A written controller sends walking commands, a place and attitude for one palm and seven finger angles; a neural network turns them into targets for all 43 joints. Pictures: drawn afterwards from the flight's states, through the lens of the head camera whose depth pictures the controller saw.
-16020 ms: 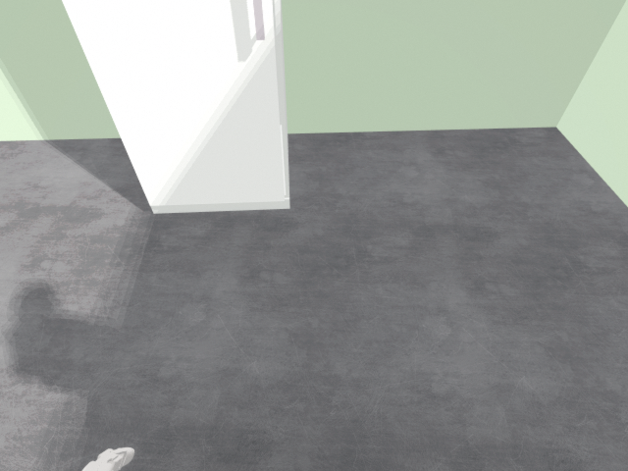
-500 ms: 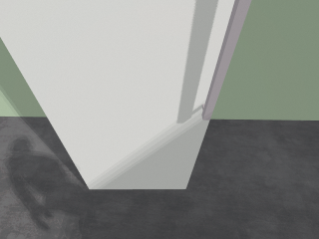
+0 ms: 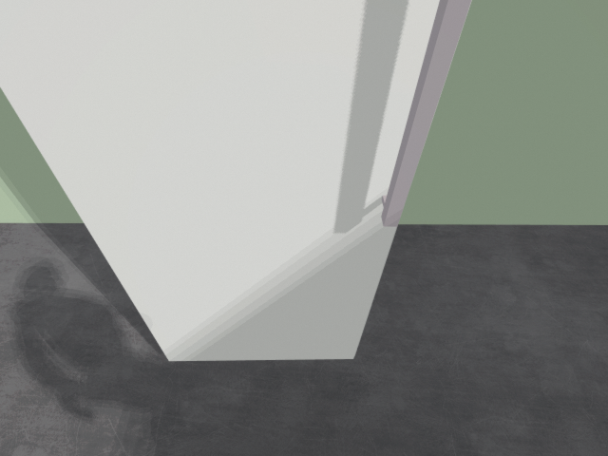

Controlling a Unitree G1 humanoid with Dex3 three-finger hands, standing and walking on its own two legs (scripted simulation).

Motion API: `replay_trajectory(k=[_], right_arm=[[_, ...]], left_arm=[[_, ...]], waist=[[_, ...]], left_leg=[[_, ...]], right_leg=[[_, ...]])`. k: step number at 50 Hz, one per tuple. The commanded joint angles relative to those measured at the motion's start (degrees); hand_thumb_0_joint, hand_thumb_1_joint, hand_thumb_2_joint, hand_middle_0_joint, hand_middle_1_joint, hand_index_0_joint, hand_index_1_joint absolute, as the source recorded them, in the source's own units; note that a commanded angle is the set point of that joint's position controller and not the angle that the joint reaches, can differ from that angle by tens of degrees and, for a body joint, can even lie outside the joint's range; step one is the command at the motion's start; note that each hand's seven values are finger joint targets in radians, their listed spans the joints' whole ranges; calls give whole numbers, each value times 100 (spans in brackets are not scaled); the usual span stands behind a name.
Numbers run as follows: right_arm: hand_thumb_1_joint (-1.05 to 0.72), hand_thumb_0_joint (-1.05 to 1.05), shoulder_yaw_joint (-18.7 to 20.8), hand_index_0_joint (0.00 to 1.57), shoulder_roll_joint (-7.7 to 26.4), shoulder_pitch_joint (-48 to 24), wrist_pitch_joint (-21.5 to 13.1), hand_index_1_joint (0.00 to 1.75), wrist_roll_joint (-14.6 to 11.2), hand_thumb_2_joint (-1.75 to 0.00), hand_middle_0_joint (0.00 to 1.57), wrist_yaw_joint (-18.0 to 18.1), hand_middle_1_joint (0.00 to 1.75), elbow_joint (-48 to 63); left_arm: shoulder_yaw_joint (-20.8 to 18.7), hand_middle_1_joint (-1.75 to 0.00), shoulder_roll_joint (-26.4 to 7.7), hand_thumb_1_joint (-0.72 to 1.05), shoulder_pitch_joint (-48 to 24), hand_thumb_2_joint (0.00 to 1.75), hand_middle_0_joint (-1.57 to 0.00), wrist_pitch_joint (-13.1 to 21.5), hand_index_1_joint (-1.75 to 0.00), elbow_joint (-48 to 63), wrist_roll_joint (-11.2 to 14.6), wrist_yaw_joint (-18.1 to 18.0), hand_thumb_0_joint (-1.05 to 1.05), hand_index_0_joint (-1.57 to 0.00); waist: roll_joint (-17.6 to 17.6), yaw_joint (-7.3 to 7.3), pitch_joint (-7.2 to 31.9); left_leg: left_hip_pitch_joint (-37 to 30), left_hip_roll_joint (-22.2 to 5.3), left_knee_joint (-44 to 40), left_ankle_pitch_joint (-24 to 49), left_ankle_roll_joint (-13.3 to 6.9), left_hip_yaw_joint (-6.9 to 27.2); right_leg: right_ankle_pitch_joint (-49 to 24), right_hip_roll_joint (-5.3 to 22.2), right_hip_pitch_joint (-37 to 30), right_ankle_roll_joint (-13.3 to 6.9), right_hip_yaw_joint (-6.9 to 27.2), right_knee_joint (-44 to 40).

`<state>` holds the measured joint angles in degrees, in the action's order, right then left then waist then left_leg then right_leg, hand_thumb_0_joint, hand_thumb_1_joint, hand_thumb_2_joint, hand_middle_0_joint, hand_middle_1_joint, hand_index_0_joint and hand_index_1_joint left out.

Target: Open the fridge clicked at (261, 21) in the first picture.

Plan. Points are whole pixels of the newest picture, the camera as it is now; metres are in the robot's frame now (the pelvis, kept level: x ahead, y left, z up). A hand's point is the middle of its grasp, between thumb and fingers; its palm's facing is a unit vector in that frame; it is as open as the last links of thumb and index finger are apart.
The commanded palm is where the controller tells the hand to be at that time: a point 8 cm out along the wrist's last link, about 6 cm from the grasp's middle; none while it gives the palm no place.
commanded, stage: raise the hand to about handle height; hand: right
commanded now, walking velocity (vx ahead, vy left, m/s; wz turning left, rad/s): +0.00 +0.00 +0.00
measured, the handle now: (419, 98) +0.50 -0.12 +0.24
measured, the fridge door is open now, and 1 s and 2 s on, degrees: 0 0 0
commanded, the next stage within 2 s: none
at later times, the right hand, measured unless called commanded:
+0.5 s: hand (510, 443) +0.16 -0.22 +0.01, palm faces +0.09 +0.99 -0.05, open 9.6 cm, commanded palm +0.14 -0.27 +0.03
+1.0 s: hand (561, 355) +0.23 -0.27 +0.08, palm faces +0.03 +0.99 -0.10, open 12.6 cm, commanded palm +0.20 -0.32 +0.11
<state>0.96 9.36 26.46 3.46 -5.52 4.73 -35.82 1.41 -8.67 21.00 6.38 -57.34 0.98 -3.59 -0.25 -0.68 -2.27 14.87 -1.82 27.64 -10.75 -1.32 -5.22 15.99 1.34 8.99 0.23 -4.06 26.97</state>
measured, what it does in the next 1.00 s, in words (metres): stands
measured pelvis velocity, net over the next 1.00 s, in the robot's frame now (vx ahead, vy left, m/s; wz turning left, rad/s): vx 0.02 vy -0.03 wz -0.05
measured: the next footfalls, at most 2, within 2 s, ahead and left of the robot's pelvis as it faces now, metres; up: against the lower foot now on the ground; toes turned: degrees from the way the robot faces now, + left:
none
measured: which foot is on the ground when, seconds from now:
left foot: down 0.00-1.00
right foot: down 0.00-1.00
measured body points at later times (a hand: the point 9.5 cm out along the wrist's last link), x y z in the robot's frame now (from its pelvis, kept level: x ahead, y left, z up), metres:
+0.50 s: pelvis +0.00 -0.02 -0.05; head +0.02 -0.04 +0.40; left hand +0.25 +0.19 -0.08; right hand +0.15 -0.28 +0.01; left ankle +0.05 +0.10 -0.74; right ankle -0.01 -0.12 -0.74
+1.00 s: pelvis +0.02 -0.03 -0.02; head +0.02 -0.03 +0.43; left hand +0.20 +0.21 -0.08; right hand +0.22 -0.32 +0.09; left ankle +0.05 +0.10 -0.74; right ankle -0.01 -0.12 -0.74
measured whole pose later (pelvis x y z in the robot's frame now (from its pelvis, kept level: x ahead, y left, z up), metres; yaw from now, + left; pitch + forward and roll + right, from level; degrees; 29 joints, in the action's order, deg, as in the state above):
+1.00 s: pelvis +0.02 -0.03 -0.02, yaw -3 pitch +2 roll +2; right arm 18.2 20.2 15.6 -5.9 -18.8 -21.9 4.6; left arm 2.2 -16.7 15.8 18.1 -34.1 2.8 -5.0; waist -1.6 -1.3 2.6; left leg 22.3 -2.5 38.3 -17.6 0.9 -5.2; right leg 24.4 0.2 19.3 -2.0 -1.4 41.9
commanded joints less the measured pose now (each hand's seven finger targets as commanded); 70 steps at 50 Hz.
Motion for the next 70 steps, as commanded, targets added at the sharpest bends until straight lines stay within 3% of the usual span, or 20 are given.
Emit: replay_trajectory(k=[1, 2, 3, 4, 6, 7, 10, 14, 17, 19, 23, 29, 32, 34, 38, 39, 45, 53, 59, 70], right_arm=[[-78, 0, -361, 21, -10, -1034, -975, 37, -578, -85, 21, 143, 37, 4069], [-76, 0, -147, 21, 243, -992, -1276, 39, -547, -84, 21, 36, 39, 4114], [-74, 0, -96, 21, 159, -862, -1582, 40, -564, -83, 21, -128, 40, 3921], [-71, 0, 147, 21, 251, -603, -1894, 42, -544, -82, 21, -357, 42, 3496], [-67, 0, 327, 22, 47, 654, -2633, 45, -706, -80, 22, -1027, 45, 2962], [-64, 0, 508, 22, 77, 991, -3008, 47, -824, -79, 22, -1413, 47, 2785], [-57, 0, 1214, 22, 862, 1192, -3694, 51, -907, -76, 22, -2488, 51, 2884], [-48, 0, 1458, 23, 1009, 655, -3098, 57, -1253, -72, 23, -2573, 57, 4412], [-41, 0, 1327, 24, 944, 49, -3059, 62, -1160, -69, 24, -2190, 62, 5611], [-36, 0, 1004, 24, 972, -742, -3254, 64, -1079, -67, 24, -2102, 64, 6280], [-27, 0, 763, 25, 983, -845, -3203, 70, -961, -63, 25, -2340, 70, 5931], [-13, 0, 1542, 25, 1376, -245, -1942, 80, -1179, -57, 25, -2613, 80, 5115], [-6, 0, 1808, 26, 1470, -467, -1700, 84, -1356, -54, 26, -2522, 84, 5407], [-1, 0, 1979, 26, 1611, -624, -1717, 87, -1405, -52, 26, -2430, 87, 5664], [8, 0, 1897, 27, 1508, -858, -1719, 93, -1418, -48, 27, -2419, 93, 5555], [10, 0, 1965, 27, 1601, -935, -1680, 94, -1424, -47, 27, -2450, 94, 5430], [24, 0, 2210, 28, 2037, -1793, -1421, 103, -1458, -41, 28, -2656, 103, 5441], [43, 0, 2542, 29, 2408, -2711, -976, 115, -1524, -33, 29, -2848, 115, 5019], [50, 0, 2795, 30, 2781, -3363, -529, 120, -1554, -30, 30, -3109, 120, 4509], [50, 0, 3205, 30, 3499, -4776, -179, 120, -1570, -30, 30, -3425, 120, 4108]], left_arm=[[-241, -30, -1148, 90, -1022, 90, -20, 1412, -30, 1840, 328, -214, 0, -20], [-314, -30, -1300, 90, -966, 90, -20, 1524, -30, 1953, 234, -200, 0, -20], [-357, -30, -1291, 90, -972, 90, -20, 1594, -30, 2116, 156, -173, 0, -20], [-437, -30, -1296, 90, -961, 90, -20, 1650, -30, 2301, 105, -91, 0, -20], [-547, -30, -1230, 90, -1110, 90, -20, 1644, -30, 2693, 14, 111, 0, -20], [-603, -30, -1245, 90, -1206, 90, -20, 1571, -30, 2868, -1, 218, 0, -20], [-734, -30, -1417, 90, -1492, 90, -20, 1291, -30, 3479, 34, 462, 0, -20], [-663, -30, -1284, 90, -1527, 90, -20, 942, -30, 4000, 121, 295, 0, -20], [-587, -30, -1122, 90, -1142, 90, -20, 879, -30, 4031, 72, 203, 0, -20], [-483, -30, -1178, 90, -945, 90, -20, 908, -30, 3934, -7, 163, 0, -20], [-388, -30, -1243, 90, -930, 90, -20, 1099, -30, 3659, 89, 108, 0, -20], [-289, -30, -1212, 90, -1280, 90, -20, 1193, -30, 3584, 186, 1, 0, -20], [-217, -30, -1158, 90, -1341, 90, -20, 1208, -30, 3595, 186, -21, 0, -20], [-163, -30, -1153, 90, -1379, 90, -20, 1292, -30, 3588, 154, -15, 0, -20], [-159, -30, -1208, 90, -1172, 90, -20, 1444, -30, 3448, 175, -4, 0, -20], [-154, -30, -1253, 90, -1174, 90, -20, 1457, -30, 3425, 170, -13, 0, -20], [-129, -30, -1361, 90, -1157, 90, -20, 1537, -30, 3365, 223, -122, 0, -20], [-70, -30, -1392, 90, -1175, 90, -20, 1542, -30, 3243, 238, -206, 0, -20], [2, -30, -1406, 90, -1240, 90, -20, 1375, -30, 3227, 261, -222, 0, -20], [95, -30, -1382, 90, -1384, 90, -20, 1167, -30, 3234, 299, -259, 0, -20]], waist=[[213, 358, -97], [687, 422, -35], [1111, 420, -176], [1034, 265, -167], [1406, -120, 192], [1482, -176, 287], [751, -240, 568], [78, -327, 1217], [-619, -62, 1518], [-554, 255, 1478], [-695, 406, 1359], [-174, -23, 1573], [32, -92, 1544], [-145, -194, 1526], [-186, -61, 1351], [-36, -71, 1264], [-522, -82, 1236], [-690, -143, 1067], [-415, -167, 884], [-553, -165, 1269]], left_leg=[[338, 9, -344, -1322, 103, 106], [657, 12, -332, -1774, 127, 133], [1007, 10, -211, -2109, 149, 132], [1128, -27, -44, -2192, 117, 213], [1222, 4, 483, -2325, 63, 260], [1205, 4, 662, -2287, 37, 356], [1052, -125, 1104, -1506, -110, 693], [938, -44, 1425, -923, -48, 706], [1139, 113, 1764, 32, -37, 372], [1411, 206, 1906, 276, -23, 303], [1679, 208, 1731, -277, -10, 174], [842, 192, 1471, -138, -20, 3], [623, 166, 1345, -90, 15, -71], [465, 183, 1325, 50, -26, -82], [572, 176, 1139, 59, 20, -104], [470, 185, 1077, 34, 6, -73], [187, 139, 729, 25, -2, 7], [-191, 160, 397, 495, -12, 0], [-418, 187, 91, 611, -12, 95], [-768, 144, -160, 841, -16, 189]], right_leg=[[662, -95, 940, -116, 488, -376], [753, -159, 1066, -139, 461, -91], [828, -208, 1373, -136, 441, 213], [771, -283, 1636, -83, 394, 465], [693, -309, 2208, 8, 265, 908], [680, -345, 2482, 44, 227, 1167], [421, -452, 2819, 5, 126, 1802], [67, -431, 2761, -104, 104, 1834], [-512, -256, 2295, -122, 281, 1882], [-697, -184, 2142, -164, 447, 2039], [-282, -96, 2043, -153, 621, 1950], [-497, -95, 2004, -92, 734, 1416], [-594, -72, 1942, -59, 727, 1176], [-846, -71, 1806, -25, 742, 1071], [-816, -41, 1561, 4, 688, 933], [-789, -45, 1608, -10, 701, 894], [-725, -70, 1169, -65, 655, 610], [-1126, -75, 654, -52, 667, 249], [-1092, -95, 542, -129, 585, 90], [-1217, -147, 187, -161, 557, -89]])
